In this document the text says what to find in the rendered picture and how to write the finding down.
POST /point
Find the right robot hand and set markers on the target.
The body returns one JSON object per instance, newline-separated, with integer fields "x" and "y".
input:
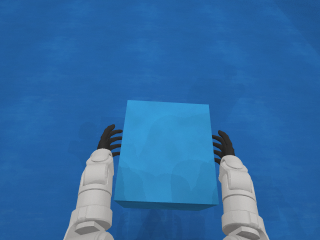
{"x": 226, "y": 146}

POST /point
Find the robot right forearm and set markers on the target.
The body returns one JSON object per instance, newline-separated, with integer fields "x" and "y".
{"x": 240, "y": 213}

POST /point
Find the left robot hand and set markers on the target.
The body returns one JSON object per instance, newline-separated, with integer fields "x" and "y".
{"x": 106, "y": 140}

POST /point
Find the robot left forearm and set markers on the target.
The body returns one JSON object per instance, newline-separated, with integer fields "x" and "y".
{"x": 93, "y": 209}

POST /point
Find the carton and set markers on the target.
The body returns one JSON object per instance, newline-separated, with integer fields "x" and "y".
{"x": 166, "y": 158}

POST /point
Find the robot left upper arm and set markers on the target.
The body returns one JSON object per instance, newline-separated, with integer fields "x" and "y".
{"x": 98, "y": 235}

